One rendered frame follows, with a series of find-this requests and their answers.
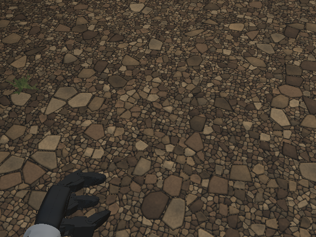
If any robot left hand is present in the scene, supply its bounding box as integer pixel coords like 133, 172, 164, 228
34, 170, 111, 237

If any robot left forearm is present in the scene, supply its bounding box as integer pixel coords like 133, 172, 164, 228
23, 224, 61, 237

